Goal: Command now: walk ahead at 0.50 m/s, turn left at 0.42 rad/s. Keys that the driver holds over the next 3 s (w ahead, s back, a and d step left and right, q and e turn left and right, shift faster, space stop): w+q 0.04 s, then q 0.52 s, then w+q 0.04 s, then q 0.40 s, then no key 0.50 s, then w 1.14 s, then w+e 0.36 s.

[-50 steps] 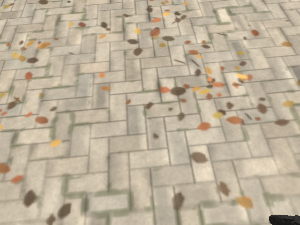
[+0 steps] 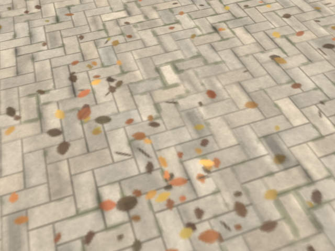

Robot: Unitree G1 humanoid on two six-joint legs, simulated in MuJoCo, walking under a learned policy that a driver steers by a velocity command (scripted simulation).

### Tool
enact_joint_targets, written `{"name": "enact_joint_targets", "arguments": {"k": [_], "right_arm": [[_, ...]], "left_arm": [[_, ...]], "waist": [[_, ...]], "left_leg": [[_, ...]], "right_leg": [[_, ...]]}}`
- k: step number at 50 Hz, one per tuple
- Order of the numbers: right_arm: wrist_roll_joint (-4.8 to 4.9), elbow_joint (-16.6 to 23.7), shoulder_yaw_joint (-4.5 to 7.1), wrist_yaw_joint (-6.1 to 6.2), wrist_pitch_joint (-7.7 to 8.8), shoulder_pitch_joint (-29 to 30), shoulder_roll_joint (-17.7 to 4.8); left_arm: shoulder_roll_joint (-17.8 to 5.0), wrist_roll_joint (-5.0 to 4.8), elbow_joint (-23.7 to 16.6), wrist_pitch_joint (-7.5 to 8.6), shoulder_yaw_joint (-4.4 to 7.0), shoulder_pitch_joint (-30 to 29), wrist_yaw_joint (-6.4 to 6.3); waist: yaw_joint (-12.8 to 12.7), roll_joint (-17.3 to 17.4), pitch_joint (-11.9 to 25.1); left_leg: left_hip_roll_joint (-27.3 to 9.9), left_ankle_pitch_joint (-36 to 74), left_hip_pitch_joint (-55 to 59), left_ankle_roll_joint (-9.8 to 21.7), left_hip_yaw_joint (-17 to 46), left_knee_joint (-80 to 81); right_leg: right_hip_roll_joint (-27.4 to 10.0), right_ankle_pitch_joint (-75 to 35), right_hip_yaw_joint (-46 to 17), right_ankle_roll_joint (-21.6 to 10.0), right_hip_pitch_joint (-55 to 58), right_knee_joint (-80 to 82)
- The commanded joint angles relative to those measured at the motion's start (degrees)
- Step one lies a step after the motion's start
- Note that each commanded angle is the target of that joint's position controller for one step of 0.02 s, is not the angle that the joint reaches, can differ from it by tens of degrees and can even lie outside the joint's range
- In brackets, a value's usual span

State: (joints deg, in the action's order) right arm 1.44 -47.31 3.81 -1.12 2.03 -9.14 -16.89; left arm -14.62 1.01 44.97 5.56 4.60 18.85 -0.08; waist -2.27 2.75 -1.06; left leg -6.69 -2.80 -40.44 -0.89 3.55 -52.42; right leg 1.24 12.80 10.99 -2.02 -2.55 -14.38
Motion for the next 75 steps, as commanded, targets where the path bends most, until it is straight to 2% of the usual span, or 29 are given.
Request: {"name": "enact_joint_targets", "arguments": {"k": [1, 6, 9, 10, 11, 12, 13, 15, 16, 19, 25, 33, 34, 35, 36, 37, 39, 42, 47, 53, 54, 55, 56, 58, 61, 71, 73, 74, 75], "right_arm": [[-0.38, 4.17, -0.37, -1.08, 0.61, 4.06, -0.77], [-1.1, 7.98, 0.28, -2.76, 0.72, 7.03, -2.37], [-0.85, 5.01, 3.66, -2.2, 0.7, -8.82, -8.61], [-1.07, 4.69, 5.24, -0.66, 0.28, -12.64, -14.19], [-2.53, 6.96, 5.26, -0.15, 0.3, -8.62, -19.04], [-2.24, 9.09, 4.66, -0.9, 0.34, -10.48, -16.07], [-1.69, 9.39, 3.96, -1.14, 0.56, -7.71, -13.03], [-0.01, 9.86, 2.68, -0.49, 0.15, -1.55, -8.07], [-0.79, 10.63, 2.43, -0.09, -0.18, 0.04, -7.48], [-1.92, 11.4, 2.95, 0.59, -0.31, 0.74, -8.95], [-0.68, 12.52, 3.23, 2.8, -2.63, 0.74, -9.87], [-0.55, 14.36, 2.68, 2.57, -4.0, 1.46, -8.57], [-0.36, 14.69, 2.33, 2.7, -4.08, 1.26, -7.41], [-0.87, 15.18, 1.39, 2.64, -4.03, -1.17, -4.05], [-0.49, 17.58, 1.64, 2.46, -3.47, -1.23, -4.87], [-1.44, 16.83, 3.09, 2.2, -2.83, -1.67, -9.94], [-0.52, 14.21, 4.0, 2.17, -3.89, -2.87, -10.48], [0.09, 15.33, 2.74, 1.75, -5.12, -0.7, -5.9], [-0.18, 18.14, 1.82, 0.61, -5.11, 3.53, -3.88], [-0.41, 16.72, 3.11, -0.22, -5.27, -1.85, -5.12], [-0.53, 16.51, 3.77, 0.37, -5.02, -3.81, -7.27], [-1.58, 18.02, 4.66, 1.51, -4.63, -5.05, -13.58], [-3.21, 17.76, 3.6, 1.08, -3.52, -5.55, -11.65], [-2.67, 16.06, 2.49, 0.82, -2.02, -2.36, -8.27], [-1.77, 15.53, 1.42, 1.56, -2.21, 2.3, -6.52], [-1.59, 11.48, -0.21, 1.5, -2.53, 3.78, -3.33], [-2.75, 9.92, -0.72, 1.12, -1.69, -0.22, -1.94], [-2.85, 9.59, -0.53, 0.93, -1.5, -2.39, -1.53], [-3.07, 9.18, -0.37, 1.15, -1.69, 0.92, -3.26]], "left_arm": [[-8.68, -0.4, -3.39, 0.87, 2.16, -3.26, -0.77], [-11.31, -1.94, -2.07, -1.59, 3.06, -3.09, -1.76], [-11.91, -3.23, -3.0, -2.85, 2.98, -5.77, -2.28], [-9.06, -1.49, -3.85, -2.24, 1.95, -3.42, -2.12], [-2.36, 0.97, -5.3, -1.33, -0.19, 4.73, -1.35], [-7.69, -0.84, -4.67, -0.44, 0.27, 2.01, -0.75], [-9.17, -2.69, -6.19, -0.41, 0.72, -3.89, -0.79], [-9.13, -0.94, -6.03, -1.51, 0.85, -7.17, -2.34], [-9.85, -0.72, -6.15, -2.49, 1.25, -6.29, -2.61], [-7.88, -0.16, -6.23, -3.83, 0.89, -4.58, -2.99], [-6.96, -0.41, -7.6, -4.68, 0.24, -9.91, -3.07], [-7.51, -1.3, -8.46, -2.17, 0.81, -10.42, -1.3], [-8.84, -0.98, -7.89, -1.77, 1.37, -8.17, -1.23], [-12.78, 0.09, -8.18, -1.88, 2.21, -6.48, -1.5], [-16.21, 1.95, -7.27, -2.69, 3.01, -6.44, -1.44], [-12.95, 1.38, -8.4, -2.62, 2.53, -7.17, -1.43], [-8.76, 0.14, -9.49, -3.14, 1.39, -10.22, -1.95], [-9.18, -0.36, -9.2, -4.23, 1.41, -10.26, -2.55], [-12.06, -0.54, -8.69, -5.44, 2.65, -9.9, -2.61], [-11.92, -3.06, -6.98, -5.0, 2.57, -10.1, -1.33], [-9.37, -2.13, -5.74, -4.74, 1.78, -6.89, -0.95], [-4.07, 1.58, -8.33, -4.48, -0.46, -7.35, -0.4], [-7.05, 0.36, -8.79, -4.52, 0.4, -10.38, -0.87], [-10.14, -1.39, -7.87, -5.28, 1.4, -12.22, -1.49], [-9.27, -0.85, -5.81, -6.14, 1.45, -9.6, -2.11], [-5.33, -0.65, -3.91, -5.97, -0.65, -7.8, -1.0], [-9.53, 0.61, -4.27, -5.6, -0.26, -7.29, -1.04], [-10.91, -0.11, -3.18, -5.49, 0.25, -9.32, -0.87], [-7.68, -0.29, -3.93, -5.13, -0.36, -10.68, -0.42]], "waist": [[0.15, -5.04, -3.17], [0.57, -6.89, -2.78], [9.28, -6.47, 7.04], [9.85, 2.23, 11.3], [1.57, 13.54, 19.6], [6.92, 4.6, 30.02], [7.11, 1.4, 22.74], [3.76, -2.21, 10.19], [1.84, -0.8, 8.77], [0.14, 0.79, 9.24], [1.98, 3.08, 10.0], [1.55, 7.2, 6.28], [0.57, 6.05, 6.82], [1.93, -3.54, 9.83], [4.13, -20.48, 6.49], [2.79, -17.06, 6.75], [3.36, -9.5, 5.88], [2.14, -10.88, 3.73], [0.02, -14.26, 6.3], [2.93, -12.41, 6.29], [3.01, -6.02, 7.95], [1.66, 13.36, 10.69], [4.7, 12.2, 13.46], [4.04, 6.09, 8.54], [1.44, 4.92, 7.23], [0.49, 3.96, 4.64], [2.92, -3.65, 4.95], [5.83, -10.82, 4.24], [3.27, -9.31, 2.66]], "left_leg": [[-0.42, 6.9, 1.77, 0.72, -1.7, 8.12], [3.33, -0.67, 4.5, 3.66, -7.22, 15.2], [10.37, 2.34, 26.15, 7.65, -9.99, 22.04], [3.06, 25.14, 40.56, 10.79, 1.15, 22.17], [-12.34, 45.61, 57.69, 23.84, 28.03, 19.94], [-14.63, 36.92, 59.35, 26.55, 34.48, 25.53], [-12.01, 29.36, 54.01, 23.79, 27.23, 27.56], [-6.75, 19.3, 37.3, 18.77, 18.71, 30.48], [-5.4, 18.1, 30.74, 18.02, 17.02, 32.2], [-3.28, 23.37, 24.29, 17.53, 13.86, 32.91], [-0.39, 3.18, 24.94, 13.94, 16.37, 32.45], [2.22, -6.8, 24.78, 11.51, 24.64, 27.65], [4.24, -6.19, 22.8, 9.4, 23.47, 24.17], [8.59, -19.47, 17.3, 5.95, 17.0, 13.2], [16.5, -33.64, 4.23, 2.62, 5.17, 3.27], [11.83, -34.02, 1.25, 0.03, 4.96, -9.42], [9.78, -27.37, 1.55, -2.45, 3.78, -16.18], [8.41, -21.06, 1.57, -4.23, -0.16, -13.75], [5.99, -18.68, 9.92, -3.89, -4.05, 1.77], [9.01, -6.83, 27.23, 2.02, -7.7, 26.81], [5.92, 4.55, 36.61, 3.94, -2.17, 30.36], [-11.47, 30.66, 47.77, 10.7, 18.9, 28.95], [-17.43, 32.55, 41.82, 21.42, 23.51, 29.4], [-10.07, 22.6, 37.47, 17.4, 14.51, 30.43], [-5.79, 22.09, 31.89, 14.19, 8.85, 31.02], [-3.09, -0.12, 26.49, 11.71, 9.62, 30.99], [2.05, -10.62, 22.29, 5.98, 6.48, 28.05], [5.72, -13.63, 24.58, 3.75, 2.23, 29.02], [6.2, -12.53, 27.82, 2.37, 1.45, 27.46]], "right_leg": [[-15.85, -14.96, -2.55, -7.82, -3.05, 7.81], [-17.56, -38.61, 0.86, -5.26, 4.35, -2.71], [-13.46, -47.52, 2.58, -0.57, 1.4, -26.85], [-9.53, -22.0, 2.63, 3.74, -11.29, -44.09], [1.38, 29.16, -4.97, 7.83, -31.8, -65.99], [1.04, 29.02, -16.7, 6.78, -33.39, -70.72], [-1.18, 23.69, -17.07, 5.37, -36.92, -68.79], [-4.99, 15.43, -15.89, 5.01, -36.61, -60.1], [-5.59, 13.43, -16.29, 4.83, -32.46, -57.92], [-4.21, 10.59, -15.36, 5.5, -28.29, -51.82], [-2.24, 2.32, -16.93, 7.47, -29.57, -38.11], [0.56, 0.84, -15.99, 4.49, -17.38, -12.54], [-2.27, -4.82, -17.11, 3.25, -11.29, -6.83], [-14.32, -11.08, -26.42, -1.09, -3.49, -5.63], [-23.69, -23.41, -40.27, -10.97, -1.83, -3.85], [-26.53, -26.7, -41.91, -14.67, -1.86, -4.78], [-19.42, -26.65, -29.28, -9.91, -2.73, -7.46], [-15.41, -26.95, -20.36, -8.31, -4.03, -6.28], [-17.25, -25.94, -14.97, -9.25, -3.3, -6.09], [-16.77, -17.96, -11.48, -4.89, -7.77, -13.96], [-13.9, -10.84, -7.61, -0.67, -13.83, -21.04], [-7.41, 20.99, -3.21, 5.41, -29.51, -39.12], [-4.56, 27.94, -11.07, 6.79, -32.72, -48.4], [-5.91, 21.64, -13.37, 6.37, -33.0, -51.74], [-5.36, 13.05, -13.13, 7.17, -27.61, -49.39], [-3.66, -2.18, -10.92, 4.87, -8.26, -10.62], [-9.68, -18.04, -17.34, 2.0, -1.5, -9.26], [-9.94, -8.95, -16.93, -0.52, -6.97, -10.73], [-8.29, -0.52, -16.65, -0.71, -11.77, -8.96]]}}
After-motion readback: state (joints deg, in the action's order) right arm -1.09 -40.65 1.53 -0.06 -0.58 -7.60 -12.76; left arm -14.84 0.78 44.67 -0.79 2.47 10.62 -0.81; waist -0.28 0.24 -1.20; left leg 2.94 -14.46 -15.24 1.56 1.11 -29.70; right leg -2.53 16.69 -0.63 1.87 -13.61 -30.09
